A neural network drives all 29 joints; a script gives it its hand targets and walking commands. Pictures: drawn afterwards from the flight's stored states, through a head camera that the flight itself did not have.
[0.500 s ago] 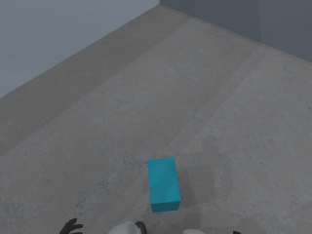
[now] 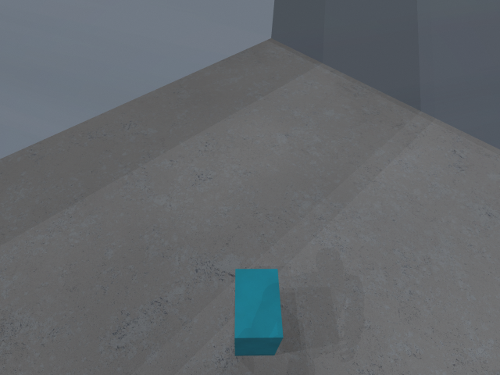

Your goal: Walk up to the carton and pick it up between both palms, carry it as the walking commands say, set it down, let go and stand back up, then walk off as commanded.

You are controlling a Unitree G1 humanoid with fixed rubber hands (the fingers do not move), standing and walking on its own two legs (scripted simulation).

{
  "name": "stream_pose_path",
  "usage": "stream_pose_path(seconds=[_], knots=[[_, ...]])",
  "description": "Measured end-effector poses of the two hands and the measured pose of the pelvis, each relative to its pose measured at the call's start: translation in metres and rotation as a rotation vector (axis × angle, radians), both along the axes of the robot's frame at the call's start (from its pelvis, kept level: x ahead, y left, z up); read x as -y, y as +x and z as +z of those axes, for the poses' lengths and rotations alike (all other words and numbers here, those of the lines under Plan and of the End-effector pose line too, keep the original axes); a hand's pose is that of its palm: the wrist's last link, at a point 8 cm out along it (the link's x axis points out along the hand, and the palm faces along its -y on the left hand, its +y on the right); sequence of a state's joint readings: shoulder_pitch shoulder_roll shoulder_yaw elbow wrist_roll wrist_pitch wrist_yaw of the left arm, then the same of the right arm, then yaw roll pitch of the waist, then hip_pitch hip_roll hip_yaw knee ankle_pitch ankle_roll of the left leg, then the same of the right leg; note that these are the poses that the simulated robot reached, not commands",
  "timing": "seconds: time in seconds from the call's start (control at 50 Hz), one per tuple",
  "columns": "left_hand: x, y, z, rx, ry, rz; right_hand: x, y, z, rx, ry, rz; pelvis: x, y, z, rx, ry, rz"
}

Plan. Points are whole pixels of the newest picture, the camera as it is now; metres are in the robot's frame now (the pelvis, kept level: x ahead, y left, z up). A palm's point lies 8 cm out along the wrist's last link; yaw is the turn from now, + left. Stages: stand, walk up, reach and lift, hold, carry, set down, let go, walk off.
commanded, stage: walk up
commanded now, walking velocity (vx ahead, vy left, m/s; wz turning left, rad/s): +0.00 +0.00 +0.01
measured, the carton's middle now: (255, 313) +0.39 -0.05 -0.64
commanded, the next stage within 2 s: stand in 0.46 s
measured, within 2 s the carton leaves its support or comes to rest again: neither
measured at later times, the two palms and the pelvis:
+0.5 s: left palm out of the picture +0.00 +0.22 -0.15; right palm out of the picture +0.01 -0.21 -0.15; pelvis +0.01 +0.01 +0.00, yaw +0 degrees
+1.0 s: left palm (126, 342) +0.19 +0.22 -0.14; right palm (368, 348) +0.18 -0.22 -0.14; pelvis -0.01 +0.01 -0.03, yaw -2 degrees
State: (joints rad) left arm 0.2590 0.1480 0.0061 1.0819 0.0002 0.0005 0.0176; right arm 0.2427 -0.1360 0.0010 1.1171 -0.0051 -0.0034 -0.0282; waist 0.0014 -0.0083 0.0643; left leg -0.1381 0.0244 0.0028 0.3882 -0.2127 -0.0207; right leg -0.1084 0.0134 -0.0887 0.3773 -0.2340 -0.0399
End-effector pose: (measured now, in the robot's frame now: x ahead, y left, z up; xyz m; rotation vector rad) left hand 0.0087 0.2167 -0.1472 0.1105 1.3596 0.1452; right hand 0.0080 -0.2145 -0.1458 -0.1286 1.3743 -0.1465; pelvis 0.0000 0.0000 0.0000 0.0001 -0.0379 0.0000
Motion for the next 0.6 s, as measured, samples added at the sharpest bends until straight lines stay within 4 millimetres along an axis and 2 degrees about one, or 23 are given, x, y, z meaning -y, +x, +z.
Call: stream_pose_path(seconds=[0.16, 0.42, 0.6], knots=[[-0.010, -0.007, 0.005, -0.019, 0.023, 0.004, -0.010, 0.002, -0.004, 0.001, 0.015, -0.003, -0.009, 0.004, 0.001, -0.002, 0.003, -0.001], [-0.005, -0.014, -0.001, -0.065, -0.002, 0.014, -0.009, 0.005, 0.000, -0.011, -0.009, -0.007, -0.011, 0.010, 0.001, -0.012, 0.005, 0.000], [-0.008, -0.011, 0.002, -0.065, 0.016, 0.017, -0.011, 0.008, -0.004, -0.024, 0.004, 0.001, -0.012, 0.014, 0.001, -0.013, 0.004, 0.005]])
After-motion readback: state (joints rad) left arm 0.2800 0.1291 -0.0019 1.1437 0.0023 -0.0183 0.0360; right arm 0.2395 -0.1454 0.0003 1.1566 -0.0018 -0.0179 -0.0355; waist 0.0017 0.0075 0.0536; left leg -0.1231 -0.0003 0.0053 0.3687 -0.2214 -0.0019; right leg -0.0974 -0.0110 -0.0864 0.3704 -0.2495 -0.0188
